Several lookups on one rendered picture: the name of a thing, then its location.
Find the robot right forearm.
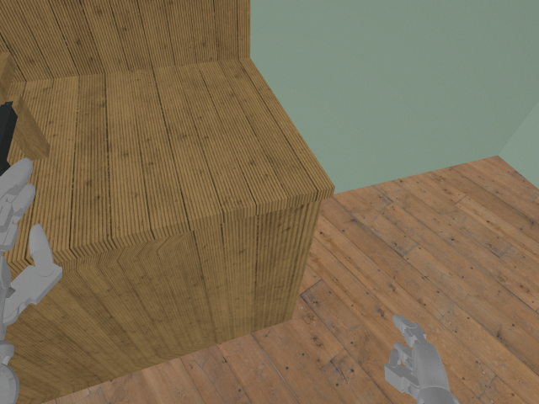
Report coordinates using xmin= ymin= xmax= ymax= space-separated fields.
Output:
xmin=417 ymin=387 xmax=460 ymax=404

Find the counter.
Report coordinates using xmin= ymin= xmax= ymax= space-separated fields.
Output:
xmin=0 ymin=0 xmax=335 ymax=404

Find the robot left forearm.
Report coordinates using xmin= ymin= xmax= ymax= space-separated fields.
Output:
xmin=0 ymin=340 xmax=19 ymax=404

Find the right robot hand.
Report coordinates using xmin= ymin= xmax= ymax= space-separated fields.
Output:
xmin=384 ymin=314 xmax=450 ymax=400

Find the left robot hand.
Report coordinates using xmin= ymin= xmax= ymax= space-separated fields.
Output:
xmin=0 ymin=157 xmax=62 ymax=340

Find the tap lever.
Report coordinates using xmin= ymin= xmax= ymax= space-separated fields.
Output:
xmin=0 ymin=102 xmax=18 ymax=176

